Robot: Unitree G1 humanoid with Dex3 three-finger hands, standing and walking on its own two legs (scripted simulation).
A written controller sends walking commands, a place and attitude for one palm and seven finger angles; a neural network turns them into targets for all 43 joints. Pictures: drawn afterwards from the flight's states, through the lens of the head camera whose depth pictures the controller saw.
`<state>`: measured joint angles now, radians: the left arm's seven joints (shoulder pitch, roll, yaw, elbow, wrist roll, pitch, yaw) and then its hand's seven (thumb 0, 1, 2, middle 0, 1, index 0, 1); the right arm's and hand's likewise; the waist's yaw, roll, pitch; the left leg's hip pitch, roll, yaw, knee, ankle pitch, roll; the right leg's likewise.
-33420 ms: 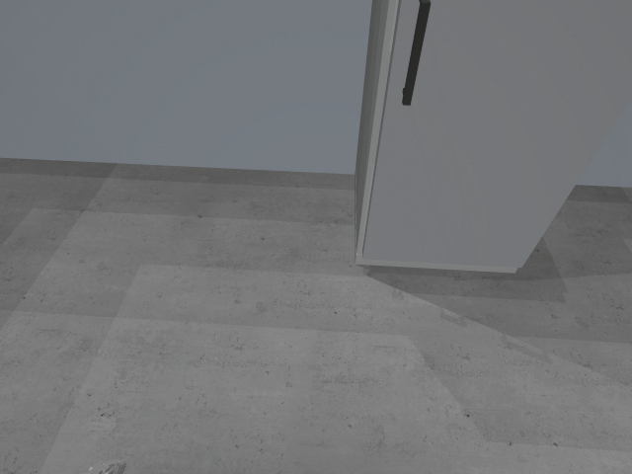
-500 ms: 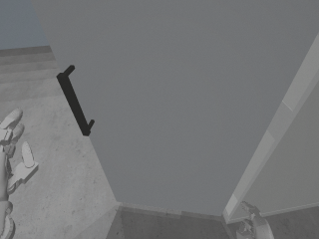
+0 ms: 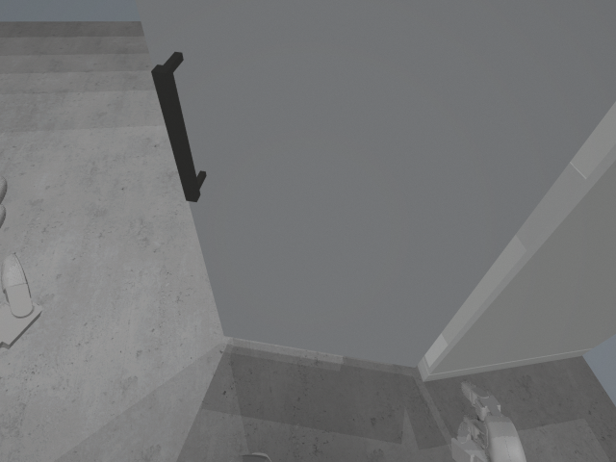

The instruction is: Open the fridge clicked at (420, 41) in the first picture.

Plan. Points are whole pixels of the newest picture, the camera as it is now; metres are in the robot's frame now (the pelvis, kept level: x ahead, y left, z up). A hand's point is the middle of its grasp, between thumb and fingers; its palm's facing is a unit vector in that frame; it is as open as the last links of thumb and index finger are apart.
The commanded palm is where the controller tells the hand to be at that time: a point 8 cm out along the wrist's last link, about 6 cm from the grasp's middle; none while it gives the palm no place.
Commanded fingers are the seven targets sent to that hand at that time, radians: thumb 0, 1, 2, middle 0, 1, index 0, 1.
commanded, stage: step back with the hand held close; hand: left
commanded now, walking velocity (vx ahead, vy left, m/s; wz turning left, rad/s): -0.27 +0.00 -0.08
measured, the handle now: (185, 134) +0.53 +0.24 +0.13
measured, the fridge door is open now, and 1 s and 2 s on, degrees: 72 72 72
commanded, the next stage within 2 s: stop stepping back and stand still in 0.66 s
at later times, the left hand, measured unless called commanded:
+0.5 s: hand out of the picture +0.12 +0.28 +0.18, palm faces +0.43 -0.80 -0.42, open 7.4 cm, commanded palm +0.07 +0.31 +0.19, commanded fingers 0.00 0.90 0.90 -0.20 -0.30 -0.20 -0.30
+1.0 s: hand out of the picture +0.03 +0.31 +0.18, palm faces +0.38 -0.86 -0.33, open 7.4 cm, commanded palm -0.01 +0.34 +0.19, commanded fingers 0.00 0.90 0.90 -0.20 -0.30 -0.20 -0.30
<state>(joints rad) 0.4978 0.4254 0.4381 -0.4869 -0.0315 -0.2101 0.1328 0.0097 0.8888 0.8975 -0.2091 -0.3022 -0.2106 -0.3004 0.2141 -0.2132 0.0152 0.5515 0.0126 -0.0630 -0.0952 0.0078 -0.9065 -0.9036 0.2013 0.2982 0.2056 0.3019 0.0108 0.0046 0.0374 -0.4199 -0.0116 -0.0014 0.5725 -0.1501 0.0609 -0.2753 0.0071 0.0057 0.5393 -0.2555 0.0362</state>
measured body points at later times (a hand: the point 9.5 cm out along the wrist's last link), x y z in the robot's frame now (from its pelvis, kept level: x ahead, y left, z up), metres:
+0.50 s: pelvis -0.08 +0.02 +0.00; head -0.06 +0.05 +0.45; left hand +0.09 +0.32 +0.20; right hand +0.11 -0.22 -0.07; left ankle +0.07 +0.08 -0.72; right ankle -0.11 -0.13 -0.73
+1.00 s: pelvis -0.18 +0.06 +0.00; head -0.21 +0.10 +0.44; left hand +0.01 +0.35 +0.19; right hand -0.06 -0.20 -0.07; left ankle -0.10 +0.13 -0.72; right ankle -0.27 -0.06 -0.73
